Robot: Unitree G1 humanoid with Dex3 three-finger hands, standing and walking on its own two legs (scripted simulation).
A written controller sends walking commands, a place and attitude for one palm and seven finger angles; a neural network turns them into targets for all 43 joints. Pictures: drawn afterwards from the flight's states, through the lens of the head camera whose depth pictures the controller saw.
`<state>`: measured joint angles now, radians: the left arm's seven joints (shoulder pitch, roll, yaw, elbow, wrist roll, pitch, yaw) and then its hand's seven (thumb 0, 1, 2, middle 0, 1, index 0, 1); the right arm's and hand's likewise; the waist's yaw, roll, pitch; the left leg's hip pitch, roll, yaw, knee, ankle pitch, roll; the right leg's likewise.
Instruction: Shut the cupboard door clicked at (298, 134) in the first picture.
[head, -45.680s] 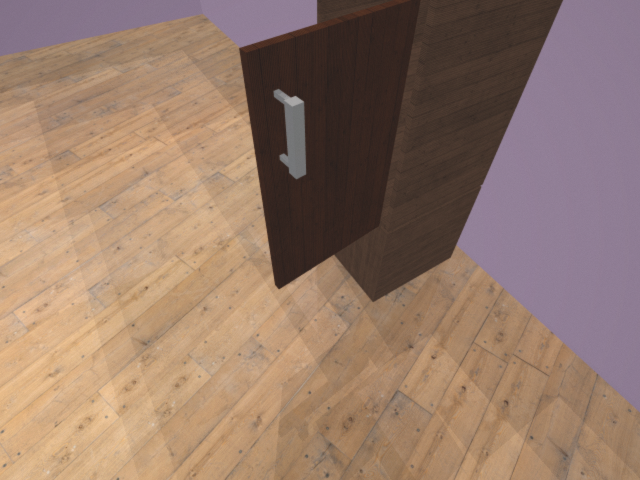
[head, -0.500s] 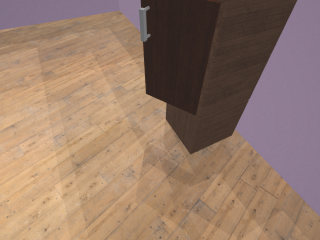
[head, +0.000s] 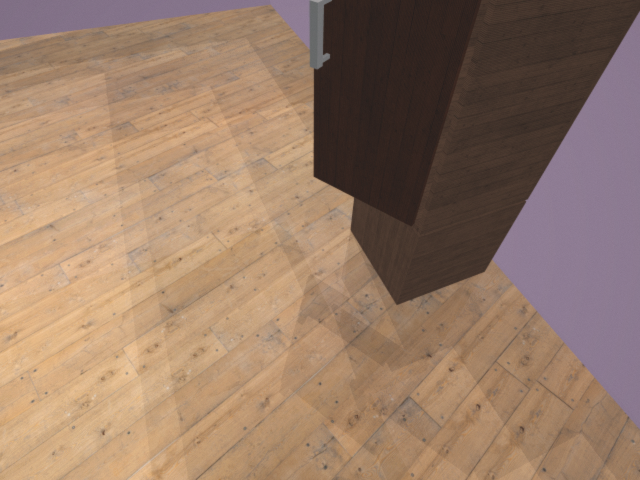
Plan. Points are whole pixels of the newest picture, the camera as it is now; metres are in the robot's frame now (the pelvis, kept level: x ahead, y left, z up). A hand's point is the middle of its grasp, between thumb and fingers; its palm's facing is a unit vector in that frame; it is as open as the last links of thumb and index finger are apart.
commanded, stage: walk to a spot facing it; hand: left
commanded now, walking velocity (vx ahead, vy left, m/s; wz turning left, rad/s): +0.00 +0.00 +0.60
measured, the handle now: (321, 32) +0.97 +0.03 +0.11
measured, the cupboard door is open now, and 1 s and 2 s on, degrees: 31 31 31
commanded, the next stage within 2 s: turn to face it in 1.88 s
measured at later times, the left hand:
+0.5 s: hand out of the picture +0.04 +0.22 -0.16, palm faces +0.29 -0.91 -0.31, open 7.4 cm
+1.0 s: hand out of the picture -0.05 +0.22 -0.16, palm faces +0.59 -0.76 -0.26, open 7.4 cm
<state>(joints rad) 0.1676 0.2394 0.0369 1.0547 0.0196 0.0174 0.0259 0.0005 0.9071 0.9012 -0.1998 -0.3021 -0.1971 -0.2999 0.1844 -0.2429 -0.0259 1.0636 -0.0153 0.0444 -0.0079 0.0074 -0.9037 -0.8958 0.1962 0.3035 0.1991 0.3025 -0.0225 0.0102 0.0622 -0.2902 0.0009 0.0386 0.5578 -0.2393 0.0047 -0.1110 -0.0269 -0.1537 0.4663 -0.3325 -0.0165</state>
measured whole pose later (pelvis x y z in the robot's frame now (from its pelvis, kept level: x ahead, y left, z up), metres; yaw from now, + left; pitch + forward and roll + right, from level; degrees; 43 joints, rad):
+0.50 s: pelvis +0.00 -0.02 -0.01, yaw +18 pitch +3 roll +1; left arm 0.15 0.23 0.07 0.87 0.03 0.02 0.02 0.00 0.91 0.90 -0.20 -0.30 -0.20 -0.30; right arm 0.23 -0.22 -0.08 0.95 -0.02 0.07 0.00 0.01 -0.90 -0.90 0.20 0.30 0.20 0.30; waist -0.03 0.02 0.07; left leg -0.44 -0.08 -0.12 0.61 -0.27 -0.01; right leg -0.28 -0.03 0.01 0.54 -0.33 0.01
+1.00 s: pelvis +0.03 +0.00 +0.00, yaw +37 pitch +1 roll +1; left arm 0.20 0.26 0.08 0.90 0.03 0.04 -0.02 0.01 0.91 0.90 -0.20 -0.30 -0.20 -0.30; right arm 0.22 -0.22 -0.04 0.89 -0.03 0.01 0.01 0.01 -0.90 -0.90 0.20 0.30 0.20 0.30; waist -0.01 -0.02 0.09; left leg -0.25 -0.02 -0.03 0.52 -0.28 0.01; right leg -0.48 -0.09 -0.04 1.02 -0.41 0.06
